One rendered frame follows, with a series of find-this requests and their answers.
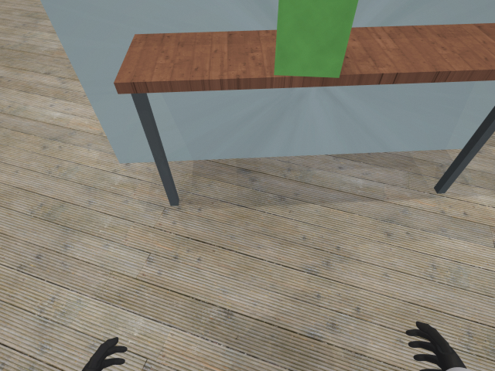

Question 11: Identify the table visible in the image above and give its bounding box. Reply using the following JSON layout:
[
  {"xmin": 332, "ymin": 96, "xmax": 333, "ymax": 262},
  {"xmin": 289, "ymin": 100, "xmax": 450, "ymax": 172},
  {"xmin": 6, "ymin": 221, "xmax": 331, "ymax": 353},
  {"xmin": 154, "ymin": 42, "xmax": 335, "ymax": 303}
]
[{"xmin": 114, "ymin": 23, "xmax": 495, "ymax": 206}]

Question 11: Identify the carton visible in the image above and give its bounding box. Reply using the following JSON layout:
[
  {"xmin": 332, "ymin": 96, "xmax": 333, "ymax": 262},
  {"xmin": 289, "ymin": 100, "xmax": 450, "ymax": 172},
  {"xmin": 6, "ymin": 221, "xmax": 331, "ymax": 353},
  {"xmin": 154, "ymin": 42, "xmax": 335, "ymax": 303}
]
[{"xmin": 274, "ymin": 0, "xmax": 358, "ymax": 78}]

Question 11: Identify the robot left hand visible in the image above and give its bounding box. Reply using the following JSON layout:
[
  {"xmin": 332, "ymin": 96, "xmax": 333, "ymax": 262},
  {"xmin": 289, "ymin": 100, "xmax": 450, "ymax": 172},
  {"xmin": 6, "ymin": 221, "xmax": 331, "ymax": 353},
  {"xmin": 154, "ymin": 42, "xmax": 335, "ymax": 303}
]
[{"xmin": 82, "ymin": 337, "xmax": 127, "ymax": 371}]

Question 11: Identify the robot right hand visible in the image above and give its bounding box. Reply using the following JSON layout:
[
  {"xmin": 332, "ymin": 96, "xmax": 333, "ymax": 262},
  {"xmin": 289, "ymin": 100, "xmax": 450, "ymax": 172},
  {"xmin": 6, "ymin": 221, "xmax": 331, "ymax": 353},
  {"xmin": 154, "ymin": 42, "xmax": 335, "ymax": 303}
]
[{"xmin": 406, "ymin": 322, "xmax": 467, "ymax": 371}]

